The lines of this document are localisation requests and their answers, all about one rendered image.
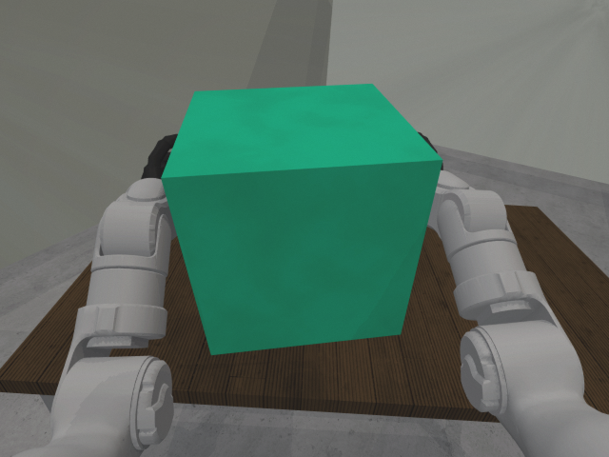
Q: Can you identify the robot left hand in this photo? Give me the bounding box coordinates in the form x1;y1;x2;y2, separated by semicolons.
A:
141;134;178;180

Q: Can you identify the table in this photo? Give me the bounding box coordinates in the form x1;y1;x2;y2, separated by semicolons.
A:
0;205;609;423

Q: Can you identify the robot right upper arm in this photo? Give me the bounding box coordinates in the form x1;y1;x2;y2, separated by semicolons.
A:
460;320;609;457

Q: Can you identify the left robot forearm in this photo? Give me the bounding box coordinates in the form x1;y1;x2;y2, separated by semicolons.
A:
50;178;177;438

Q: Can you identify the robot left upper arm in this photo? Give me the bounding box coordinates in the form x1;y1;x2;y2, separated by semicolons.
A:
12;356;174;457

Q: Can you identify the carton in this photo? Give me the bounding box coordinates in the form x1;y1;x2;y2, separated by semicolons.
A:
161;84;442;355

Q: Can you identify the right robot forearm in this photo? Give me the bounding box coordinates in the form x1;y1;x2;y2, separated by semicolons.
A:
427;170;584;394

